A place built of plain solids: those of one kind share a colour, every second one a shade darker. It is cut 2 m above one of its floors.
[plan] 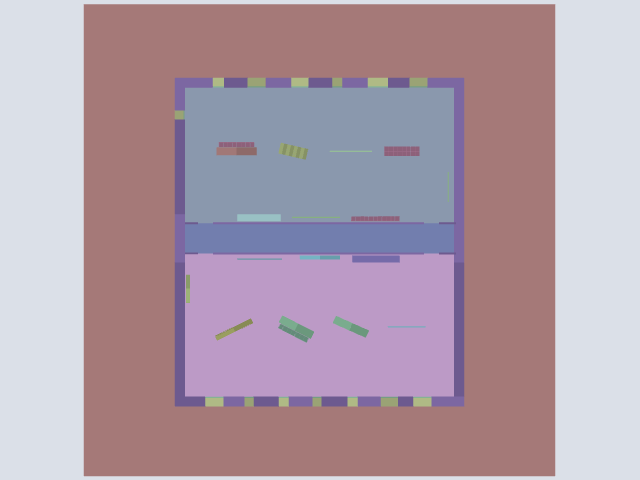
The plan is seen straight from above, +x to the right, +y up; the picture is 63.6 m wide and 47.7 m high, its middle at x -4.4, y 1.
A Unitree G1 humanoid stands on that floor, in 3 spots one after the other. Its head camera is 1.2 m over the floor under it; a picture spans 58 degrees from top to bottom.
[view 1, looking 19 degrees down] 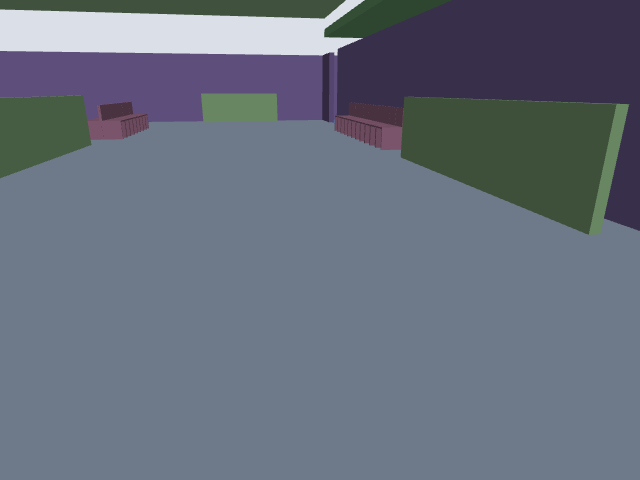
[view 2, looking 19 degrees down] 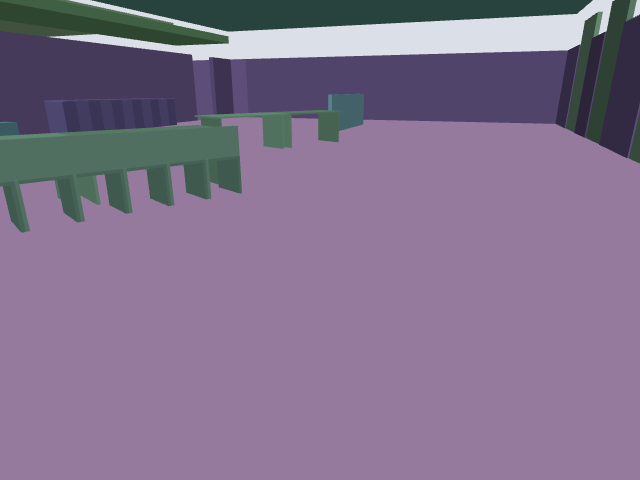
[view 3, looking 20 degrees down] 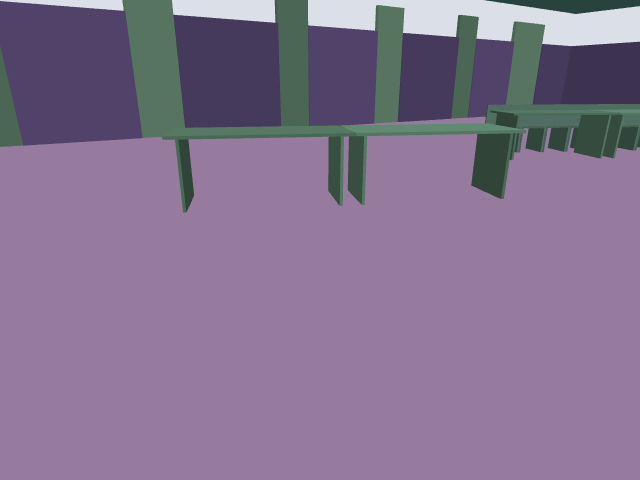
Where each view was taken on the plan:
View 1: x -10.35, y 6.27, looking -10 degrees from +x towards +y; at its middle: floor_store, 3.69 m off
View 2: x -10.35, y -11.93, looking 20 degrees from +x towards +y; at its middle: floor_study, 3.69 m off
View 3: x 1.45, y -3.86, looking -123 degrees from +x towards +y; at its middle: floor_study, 3.51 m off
